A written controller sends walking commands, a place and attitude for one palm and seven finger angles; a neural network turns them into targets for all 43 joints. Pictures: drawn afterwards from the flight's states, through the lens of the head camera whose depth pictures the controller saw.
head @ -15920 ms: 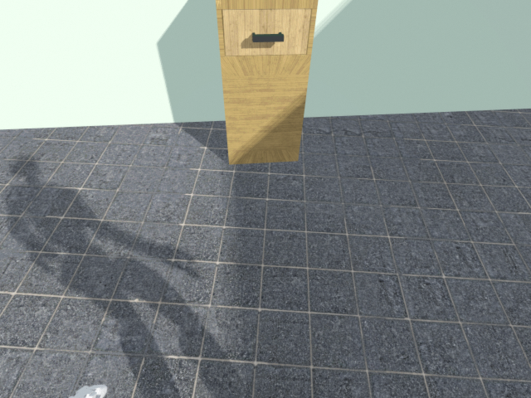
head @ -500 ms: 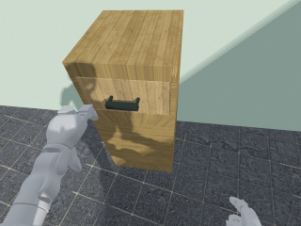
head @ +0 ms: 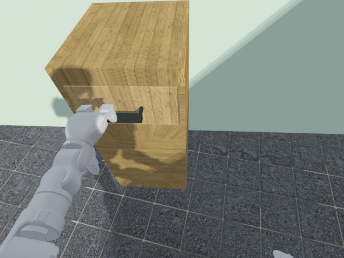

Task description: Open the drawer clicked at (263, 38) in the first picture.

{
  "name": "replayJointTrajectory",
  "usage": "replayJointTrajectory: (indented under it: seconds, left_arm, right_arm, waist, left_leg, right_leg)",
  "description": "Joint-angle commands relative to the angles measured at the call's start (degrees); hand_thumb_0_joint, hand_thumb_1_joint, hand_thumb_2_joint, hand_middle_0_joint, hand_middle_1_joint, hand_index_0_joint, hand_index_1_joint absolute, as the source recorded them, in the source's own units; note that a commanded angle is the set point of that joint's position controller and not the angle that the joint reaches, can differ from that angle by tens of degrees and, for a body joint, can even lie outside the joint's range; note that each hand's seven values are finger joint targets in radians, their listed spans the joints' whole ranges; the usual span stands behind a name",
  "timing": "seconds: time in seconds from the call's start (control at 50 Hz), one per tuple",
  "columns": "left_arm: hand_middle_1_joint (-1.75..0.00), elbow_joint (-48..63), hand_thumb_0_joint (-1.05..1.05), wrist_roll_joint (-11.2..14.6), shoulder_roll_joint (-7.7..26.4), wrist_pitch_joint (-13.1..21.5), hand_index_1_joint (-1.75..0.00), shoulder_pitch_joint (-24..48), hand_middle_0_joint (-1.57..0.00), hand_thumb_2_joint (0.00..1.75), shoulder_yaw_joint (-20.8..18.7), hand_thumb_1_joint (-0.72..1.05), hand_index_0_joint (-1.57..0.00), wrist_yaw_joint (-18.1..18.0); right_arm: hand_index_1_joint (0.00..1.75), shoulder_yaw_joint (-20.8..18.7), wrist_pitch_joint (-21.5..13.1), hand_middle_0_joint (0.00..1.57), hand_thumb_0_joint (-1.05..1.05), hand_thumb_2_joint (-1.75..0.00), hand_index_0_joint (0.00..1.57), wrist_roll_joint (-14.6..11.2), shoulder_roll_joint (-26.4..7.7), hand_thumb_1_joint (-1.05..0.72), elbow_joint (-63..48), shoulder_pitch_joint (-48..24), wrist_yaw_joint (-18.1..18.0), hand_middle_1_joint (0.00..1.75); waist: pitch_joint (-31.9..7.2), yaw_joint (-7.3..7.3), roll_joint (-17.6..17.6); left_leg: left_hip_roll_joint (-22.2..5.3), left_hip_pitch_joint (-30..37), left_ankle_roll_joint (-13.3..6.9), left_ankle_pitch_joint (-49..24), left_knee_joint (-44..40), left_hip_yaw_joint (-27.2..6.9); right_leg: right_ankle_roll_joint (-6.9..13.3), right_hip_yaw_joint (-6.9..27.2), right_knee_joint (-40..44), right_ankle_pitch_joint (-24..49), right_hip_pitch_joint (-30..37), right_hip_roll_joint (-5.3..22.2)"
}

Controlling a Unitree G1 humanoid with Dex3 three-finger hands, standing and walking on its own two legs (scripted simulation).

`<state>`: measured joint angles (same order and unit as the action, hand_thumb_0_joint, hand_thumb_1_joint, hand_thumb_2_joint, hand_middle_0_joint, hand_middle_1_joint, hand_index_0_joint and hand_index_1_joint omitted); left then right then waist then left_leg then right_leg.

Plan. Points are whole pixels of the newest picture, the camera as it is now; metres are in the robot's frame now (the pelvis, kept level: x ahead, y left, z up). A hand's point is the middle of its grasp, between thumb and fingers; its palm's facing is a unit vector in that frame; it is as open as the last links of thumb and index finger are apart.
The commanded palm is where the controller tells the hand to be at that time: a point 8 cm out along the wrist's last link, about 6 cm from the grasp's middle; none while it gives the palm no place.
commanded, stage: move the hooked fingers above the handle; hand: left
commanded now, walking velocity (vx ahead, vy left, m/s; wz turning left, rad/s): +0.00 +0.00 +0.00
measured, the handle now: (123, 113) +0.55 +0.20 -0.04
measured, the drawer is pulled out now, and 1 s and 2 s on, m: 0.00 0.00 0.00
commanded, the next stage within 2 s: lower the fingers behind the handle in 1.86 s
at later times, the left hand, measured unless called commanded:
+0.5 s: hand (113, 126) +0.44 +0.19 +0.03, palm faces -0.10 -0.02 -0.99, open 13.8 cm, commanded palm +0.43 +0.21 +0.09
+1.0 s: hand (126, 114) +0.50 +0.17 +0.01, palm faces -0.06 -0.06 -1.00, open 13.8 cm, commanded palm +0.49 +0.20 +0.07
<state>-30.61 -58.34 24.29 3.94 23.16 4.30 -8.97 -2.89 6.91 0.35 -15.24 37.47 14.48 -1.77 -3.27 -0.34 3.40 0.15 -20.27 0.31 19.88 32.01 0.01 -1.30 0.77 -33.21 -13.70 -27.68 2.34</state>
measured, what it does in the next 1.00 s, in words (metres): stands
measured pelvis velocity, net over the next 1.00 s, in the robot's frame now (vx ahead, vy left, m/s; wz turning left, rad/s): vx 0.00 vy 0.01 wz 0.00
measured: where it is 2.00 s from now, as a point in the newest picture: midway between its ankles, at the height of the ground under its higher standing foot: outside the picture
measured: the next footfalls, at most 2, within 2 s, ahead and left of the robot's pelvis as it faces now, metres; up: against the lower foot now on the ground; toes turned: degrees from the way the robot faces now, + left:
none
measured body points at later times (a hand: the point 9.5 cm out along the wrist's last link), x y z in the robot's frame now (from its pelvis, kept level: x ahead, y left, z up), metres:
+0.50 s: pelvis +0.00 +0.00 -0.01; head +0.07 -0.02 +0.43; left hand +0.44 +0.19 +0.08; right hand +0.08 -0.27 -0.15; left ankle -0.05 +0.13 -0.73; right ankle +0.03 -0.14 -0.73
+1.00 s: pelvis +0.00 +0.01 -0.02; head +0.11 +0.00 +0.41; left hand +0.50 +0.17 +0.06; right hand +0.00 -0.27 -0.15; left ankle -0.05 +0.13 -0.73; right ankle +0.03 -0.14 -0.73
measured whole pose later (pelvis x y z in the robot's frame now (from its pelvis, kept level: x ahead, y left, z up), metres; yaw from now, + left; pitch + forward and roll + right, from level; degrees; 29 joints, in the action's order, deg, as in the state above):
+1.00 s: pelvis +0.00 +0.01 -0.02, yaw +0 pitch +20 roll +0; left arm -60.9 -63.2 24.4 7.3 50.6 3.2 -16.5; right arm -3.5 5.4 2.9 -15.2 41.1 21.2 -0.6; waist -7.6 7.7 2.4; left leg 0.0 -39.4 -0.5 24.9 44.6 -0.1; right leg -2.0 1.0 -42.0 -16.4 -45.2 2.1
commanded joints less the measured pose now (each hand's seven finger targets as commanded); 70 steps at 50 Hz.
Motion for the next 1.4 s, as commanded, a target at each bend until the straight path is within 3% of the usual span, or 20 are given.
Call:
replayJointTrajectory:
  seconds: [0.0, 0.08, 0.18, 0.3, 0.4, 0.46, 0.58, 0.7, 0.8, 0.82, 0.9, 0.98, 1.04, 1.08, 1.12, 1.16, 1.18, 1.26, 1.32, 1.38]
  left_arm:
    - [-1.2, 12.61, 0.0, -0.74, 11.89, 1.84, -1.2, 23.18, -0.3, 0.3, -4.97, -0.5, -0.3, -3.62]
    - [-1.2, 9.71, 0.0, -1.6, 14.53, 2.89, -1.2, 28.18, -0.3, 0.3, -7.56, -0.5, -0.3, -7.03]
    - [-1.2, 1.16, 0.0, -3.03, 14.92, 0.49, -1.2, 31.92, -0.3, 0.3, -7.36, -0.5, -0.3, -9.85]
    - [-1.2, -7.32, 0.0, -2.3, 10.31, -2.17, -1.2, 35.11, -0.3, 0.3, -2.08, -0.5, -0.3, -7.07]
    - [-1.2, -8.44, 0.0, -2.19, 9.49, 1.02, -1.2, 40.79, -0.3, 0.3, -0.66, -0.5, -0.3, -4.74]
    - [-1.2, -7.87, 0.0, -2.77, 15.47, 3.95, -1.2, 42.45, -0.3, 0.3, -6.08, -0.5, -0.3, -6.16]
    - [-1.2, -12.62, 0.0, -4.5, 18.24, 2.3, -1.2, 43.06, -0.3, 0.3, -9.25, -0.5, -0.3, -12.26]
    - [-1.2, -18.45, 0.0, -4.62, 12.03, -3.32, -1.2, 48.67, -0.3, 0.3, -2.62, -0.5, -0.3, -11.77]
    - [-1.2, -18.23, 0.0, -2.52, 7.78, -0.68, -1.2, 55.76, -0.3, 0.3, 2.0, -0.5, -0.3, -7.19]
    - [-1.2, -17.42, 0.0, -2.49, 9.99, 0.64, -1.2, 57.07, -0.3, 0.3, 0.17, -0.5, -0.3, -6.93]
    - [-1.2, -18.3, 0.0, -3.95, 15.11, 3.81, -1.2, 57.33, -0.3, 0.3, -4.15, -0.5, -0.3, -8.78]
    - [-1.2, -21.51, 0.0, -5.34, 22.31, 0.74, -1.2, 52.84, -0.3, 0.3, -10.71, -0.5, -0.3, -13.31]
    - [-1.2, -20.35, 0.0, -5.9, 19.7, -2.32, -1.2, 55.84, -0.3, 0.3, -8.24, -0.5, -0.3, -15.74]
    - [-1.2, -19.92, 0.0, -5.55, 21.99, -4.0, -1.2, 57.05, -0.3, 0.3, -9.22, -0.5, -0.3, -16.1]
    - [-1.2, -21.48, 0.0, -4.85, 19.82, -5.37, -1.2, 58.0, -0.3, 0.3, -7.25, -0.5, -0.3, -15.1]
    - [-1.2, -23.08, 0.0, -4.06, 22.65, -6.12, -1.2, 57.73, -0.3, 0.3, -8.76, -0.5, -0.3, -13.67]
    - [-1.2, -23.5, 0.0, -3.87, 21.57, -6.3, -1.2, 57.87, -0.3, 0.3, -7.11, -0.5, -0.3, -12.72]
    - [-1.2, -26.06, 0.0, -3.57, 20.04, -5.03, -1.2, 57.8, -0.3, 0.3, -5.32, -0.5, -0.3, -9.68]
    - [-1.2, -25.59, 0.0, -3.5, 19.33, -2.77, -1.2, 56.67, -0.3, 0.3, -4.8, -0.5, -0.3, -8.64]
    - [-1.2, -23.0, 0.0, -3.76, 20.23, 0.1, -1.2, 55.78, -0.3, 0.3, -6.01, -0.5, -0.3, -8.4]
  right_arm:
    - [0.3, -2.73, -2.26, 0.2, 0.0, -0.9, 0.2, 0.18, -6.37, -0.9, -7.59, -1.78, -0.56, 0.3]
    - [0.3, -3.08, -2.44, 0.2, 0.0, -0.9, 0.2, 0.43, -6.45, -0.9, -5.97, 0.21, -0.87, 0.3]
    - [0.3, -2.99, -2.49, 0.2, 0.0, -0.9, 0.2, 0.48, -6.49, -0.9, -4.31, 1.13, -0.71, 0.3]
    - [0.3, -3.2, -2.19, 0.2, 0.0, -0.9, 0.2, 0.11, -6.97, -0.9, -4.23, 2.63, -0.68, 0.3]
    - [0.3, -3.27, -2.22, 0.2, 0.0, -0.9, 0.2, 0.34, -7.14, -0.9, -4.31, 4.59, -1.21, 0.3]
    - [0.3, -3.29, -2.26, 0.2, 0.0, -0.9, 0.2, 1.02, -7.29, -0.9, -4.0, 5.91, -1.39, 0.3]
    - [0.3, -3.27, -2.09, 0.2, 0.0, -0.9, 0.2, 1.8, -7.39, -0.9, -2.51, 7.17, 0.08, 0.3]
    - [0.3, -4.13, -1.9, 0.2, 0.0, -0.9, 0.2, 1.45, -8.03, -0.9, -1.49, 9.75, 0.89, 0.3]
    - [0.3, -4.5, -2.32, 0.2, 0.0, -0.9, 0.2, 1.48, -8.4, -0.9, -0.2, 12.33, -0.02, 0.3]
    - [0.3, -4.42, -2.47, 0.2, 0.0, -0.9, 0.2, 1.61, -8.66, -0.9, 0.27, 13.0, -0.23, 0.3]
    - [0.3, -3.78, -2.56, 0.2, 0.0, -0.9, 0.2, 2.54, -8.62, -0.9, 0.95, 13.86, -0.06, 0.3]
    - [0.3, -2.76, -1.59, 0.2, 0.0, -0.9, 0.2, 3.14, -9.18, -0.9, 0.46, 12.46, 1.36, 0.3]
    - [0.3, -3.15, -1.46, 0.2, 0.0, -0.9, 0.2, 2.75, -9.05, -0.9, -0.16, 12.18, 1.81, 0.3]
    - [0.3, -3.09, -0.96, 0.2, 0.0, -0.9, 0.2, 2.55, -9.51, -0.9, -0.22, 11.83, 1.88, 0.3]
    - [0.3, -3.27, -0.84, 0.2, 0.0, -0.9, 0.2, 2.16, -9.39, -0.9, -0.11, 12.08, 1.62, 0.3]
    - [0.3, -2.88, -0.44, 0.2, 0.0, -0.9, 0.2, 1.94, -10.07, -0.9, 0.12, 11.55, 1.18, 0.3]
    - [0.3, -2.73, -0.39, 0.2, 0.0, -0.9, 0.2, 1.68, -9.89, -0.9, -0.18, 11.61, 0.96, 0.3]
    - [0.3, -2.3, -0.65, 0.2, 0.0, -0.9, 0.2, 1.18, -9.99, -0.9, -0.06, 11.69, 0.05, 0.3]
    - [0.3, -2.24, -1.32, 0.2, 0.0, -0.9, 0.2, 1.27, -9.84, -0.9, -0.67, 12.12, -0.39, 0.3]
    - [0.3, -2.65, -1.66, 0.2, 0.0, -0.9, 0.2, 1.63, -9.66, -0.9, -1.08, 12.74, -0.51, 0.3]
  waist:
    - [-19.02, -0.22, -2.53]
    - [-20.27, 0.79, -2.91]
    - [-20.88, 1.13, -2.27]
    - [-21.49, 2.96, -5.15]
    - [-21.14, 4.54, -5.55]
    - [-24.6, 3.51, -4.78]
    - [-25.69, 3.35, -1.71]
    - [-28.66, 6.68, -1.88]
    - [-27.86, 10.02, -2.66]
    - [-28.14, 10.01, -3.69]
    - [-28.75, 8.6, 1.18]
    - [-29.45, 5.89, 2.4]
    - [-29.32, 7.5, 0.06]
    - [-32.64, 7.36, 0.15]
    - [-31.89, 8.18, -1.26]
    - [-31.92, 8.23, -3.47]
    - [-31.78, 8.26, -1.82]
    - [-26.89, 9.21, -3.51]
    - [-26.2, 8.95, -3.18]
    - [-29.4, 8.24, -1.86]
  left_leg:
    - [2.36, 0.07, -1.63, -20.47, -2.64, 1.53]
    - [2.44, -0.61, -1.71, -20.17, -1.39, 1.36]
    - [2.81, -3.19, -1.71, -19.04, -0.66, 2.11]
    - [2.67, -4.23, -2.11, -18.39, -0.02, 2.48]
    - [2.65, -4.5, -2.53, -17.67, 1.29, 1.93]
    - [2.8, -5.9, -2.51, -19.06, 2.59, 1.69]
    - [2.76, -10.22, -1.95, -21.42, 5.05, 2.14]
    - [2.26, -8.48, -1.9, -21.79, 5.95, 2.01]
    - [1.77, -5.62, -2.37, -19.84, 6.45, 0.59]
    - [1.65, -5.86, -2.49, -20.15, 6.79, 0.2]
    - [1.77, -7.78, -1.97, -23.0, 8.54, -0.32]
    - [1.8, -13.18, -1.55, -25.12, 9.82, 0.49]
    - [1.84, -14.02, -1.76, -22.56, 9.43, 0.94]
    - [1.99, -13.2, -1.82, -21.7, 9.26, 1.04]
    - [1.87, -12.51, -2.0, -20.15, 8.37, 1.12]
    - [1.88, -12.98, -2.33, -18.21, 7.89, 1.08]
    - [2.02, -12.82, -2.3, -16.67, 7.15, 1.26]
    - [1.82, -13.56, -2.61, -13.18, 6.37, 0.99]
    - [1.88, -13.82, -2.77, -12.27, 6.39, 1.13]
    - [1.92, -12.96, -2.65, -14.46, 7.51, 1.23]
  right_leg:
    - [3.91, -2.66, 0.69, 15.31, 15.06, -2.74]
    - [3.78, -2.69, -0.09, 15.29, 13.7, -2.84]
    - [3.75, -2.55, -0.91, 15.2, 12.93, -2.88]
    - [3.29, -2.62, -0.67, 16.1, 12.07, -3.06]
    - [3.19, -2.36, -1.07, 15.23, 9.48, -2.99]
    - [3.36, -1.85, -2.67, 16.7, 10.71, -2.93]
    - [3.49, -2.15, -5.93, 18.87, 7.9, -3.12]
    - [3.17, -2.64, -5.45, 17.98, 5.35, -3.75]
    - [2.87, -2.42, -4.07, 14.65, 1.49, -3.89]
    - [2.91, -2.36, -4.48, 14.83, 1.31, -3.88]
    - [3.53, -2.6, -7.26, 15.12, -1.33, -3.86]
    - [3.72, -2.92, -10.12, 17.19, -0.06, -3.86]
    - [3.4, -3.14, -9.2, 16.74, 0.4, -4.03]
    - [3.14, -2.79, -9.08, 16.52, 2.23, -3.89]
    - [2.89, -2.87, -7.9, 15.54, 2.53, -3.88]
    - [2.64, -2.44, -7.29, 14.59, 3.69, -3.79]
    - [2.52, -2.24, -6.76, 13.62, 3.9, -3.57]
    - [2.54, -2.3, -5.45, 10.2, 1.26, -3.6]
    - [2.6, -2.04, -5.44, 9.48, 0.85, -3.51]
    - [2.76, -1.71, -6.4, 11.48, 1.49, -3.51]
